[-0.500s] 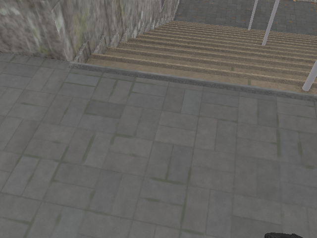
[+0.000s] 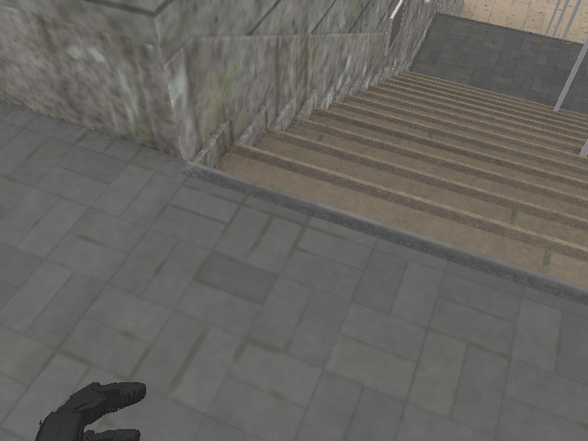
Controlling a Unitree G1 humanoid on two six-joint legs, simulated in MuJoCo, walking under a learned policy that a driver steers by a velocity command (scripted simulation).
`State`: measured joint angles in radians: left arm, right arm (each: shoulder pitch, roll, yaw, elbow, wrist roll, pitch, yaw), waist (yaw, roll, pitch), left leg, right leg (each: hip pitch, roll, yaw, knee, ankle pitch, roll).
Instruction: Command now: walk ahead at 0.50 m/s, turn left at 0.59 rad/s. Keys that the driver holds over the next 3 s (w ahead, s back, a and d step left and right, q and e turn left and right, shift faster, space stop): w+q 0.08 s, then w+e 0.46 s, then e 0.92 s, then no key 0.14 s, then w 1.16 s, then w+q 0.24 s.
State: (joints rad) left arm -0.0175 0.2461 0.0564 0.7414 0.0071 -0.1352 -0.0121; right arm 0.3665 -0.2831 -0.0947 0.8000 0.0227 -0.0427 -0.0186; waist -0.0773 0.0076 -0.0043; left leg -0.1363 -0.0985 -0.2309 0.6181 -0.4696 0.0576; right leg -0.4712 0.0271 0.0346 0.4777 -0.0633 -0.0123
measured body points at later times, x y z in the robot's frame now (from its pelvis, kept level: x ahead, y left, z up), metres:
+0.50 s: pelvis +0.24 +0.04 +0.01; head +0.27 +0.05 +0.46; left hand +0.24 +0.32 -0.13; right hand +0.47 -0.20 -0.05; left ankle +0.31 +0.15 -0.72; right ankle +0.12 -0.11 -0.67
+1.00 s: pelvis +0.42 -0.02 +0.01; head +0.45 -0.04 +0.46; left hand +0.65 +0.19 -0.08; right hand +0.48 -0.32 -0.10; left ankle +0.37 +0.14 -0.65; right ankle +0.47 -0.12 -0.72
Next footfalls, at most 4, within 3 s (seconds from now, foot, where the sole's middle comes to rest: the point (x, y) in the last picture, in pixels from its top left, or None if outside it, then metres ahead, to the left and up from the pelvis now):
0.44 left None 0.35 0.15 -0.76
0.88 right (347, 419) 0.51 -0.13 -0.76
1.36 left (250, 399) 0.58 0.08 -0.76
1.82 right None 0.46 -0.12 -0.76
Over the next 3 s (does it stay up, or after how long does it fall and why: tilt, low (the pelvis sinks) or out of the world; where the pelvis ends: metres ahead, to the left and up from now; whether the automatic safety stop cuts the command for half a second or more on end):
stays up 0.91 -0.40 0.00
